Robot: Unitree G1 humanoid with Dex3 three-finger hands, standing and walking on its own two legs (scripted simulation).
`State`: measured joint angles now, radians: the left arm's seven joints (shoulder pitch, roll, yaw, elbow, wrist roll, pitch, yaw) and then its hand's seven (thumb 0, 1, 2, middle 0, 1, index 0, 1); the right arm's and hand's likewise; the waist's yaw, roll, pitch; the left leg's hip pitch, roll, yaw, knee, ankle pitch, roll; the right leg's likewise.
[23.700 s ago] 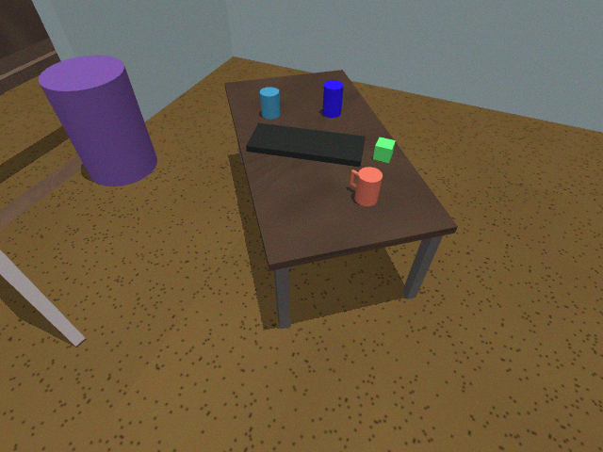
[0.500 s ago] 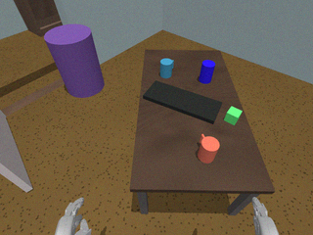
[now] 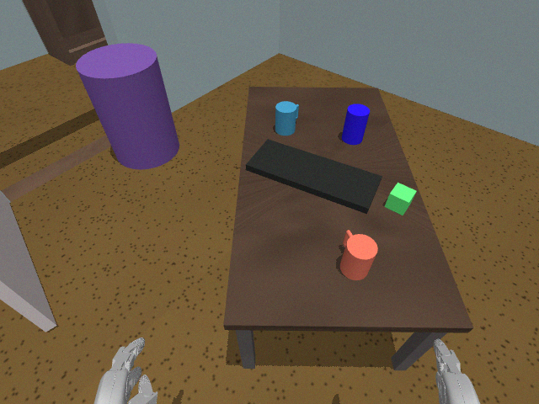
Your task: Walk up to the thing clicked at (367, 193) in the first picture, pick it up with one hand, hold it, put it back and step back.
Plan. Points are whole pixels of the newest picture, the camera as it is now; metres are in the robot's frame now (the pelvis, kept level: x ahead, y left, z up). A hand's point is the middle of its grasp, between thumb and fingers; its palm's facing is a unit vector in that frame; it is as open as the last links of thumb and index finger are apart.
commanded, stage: home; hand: right
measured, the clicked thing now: (354, 252) +0.54 -0.19 -0.24
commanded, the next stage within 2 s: stand in 0.26 s
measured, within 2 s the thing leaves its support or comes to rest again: neither
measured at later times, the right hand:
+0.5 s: hand out of the picture +0.15 -0.20 -0.08, palm faces -0.01 +0.94 -0.33, open 16.6 cm
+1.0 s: hand out of the picture +0.05 -0.25 -0.10, palm faces +0.01 +0.93 -0.36, open 7.6 cm
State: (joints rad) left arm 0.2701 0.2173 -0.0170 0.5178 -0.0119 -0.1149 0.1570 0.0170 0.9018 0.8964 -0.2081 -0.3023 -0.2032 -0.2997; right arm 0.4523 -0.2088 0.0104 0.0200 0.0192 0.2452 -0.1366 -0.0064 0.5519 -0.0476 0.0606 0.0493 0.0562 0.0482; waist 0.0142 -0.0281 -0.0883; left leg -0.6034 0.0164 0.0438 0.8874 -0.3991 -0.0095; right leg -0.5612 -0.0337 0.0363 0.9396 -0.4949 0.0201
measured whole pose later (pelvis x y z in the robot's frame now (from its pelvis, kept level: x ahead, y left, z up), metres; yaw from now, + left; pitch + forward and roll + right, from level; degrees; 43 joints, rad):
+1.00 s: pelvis +0.00 +0.00 +0.05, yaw -1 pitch -4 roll +0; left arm 0.20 0.33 0.02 1.05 0.02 0.01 0.01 0.01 0.91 0.89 -0.21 -0.30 -0.20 -0.30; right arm 0.21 -0.32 -0.01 1.05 -0.02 -0.01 -0.01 0.01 -0.85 -0.89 0.21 0.30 0.20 0.30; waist -0.01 -0.02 0.04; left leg -0.20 0.04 0.04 0.48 -0.22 -0.01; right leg -0.13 0.00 0.02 0.46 -0.27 0.01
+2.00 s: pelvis +0.00 +0.02 +0.06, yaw +0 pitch -3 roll +0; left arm 0.13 0.34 0.00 1.15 0.02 0.00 0.00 0.01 0.91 0.89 -0.21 -0.30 -0.20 -0.30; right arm 0.11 -0.33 -0.01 1.17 -0.01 -0.01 0.00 0.01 -0.90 -0.90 0.21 0.30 0.20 0.30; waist -0.01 -0.03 0.06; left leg -0.13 0.01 0.05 0.34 -0.15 0.01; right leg -0.06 -0.03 0.02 0.32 -0.20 0.04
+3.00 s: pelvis +0.00 +0.00 +0.05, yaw +1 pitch -2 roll +0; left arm 0.10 0.37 0.05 1.06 0.00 0.02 0.00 0.01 0.91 0.89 -0.21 -0.30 -0.20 -0.30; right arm 0.07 -0.35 -0.04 1.08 0.00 0.01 0.02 0.01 -0.90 -0.90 0.21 0.30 0.20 0.30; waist -0.01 -0.02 0.12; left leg -0.22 0.02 0.02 0.44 -0.18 0.00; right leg -0.18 -0.03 0.01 0.49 -0.26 0.00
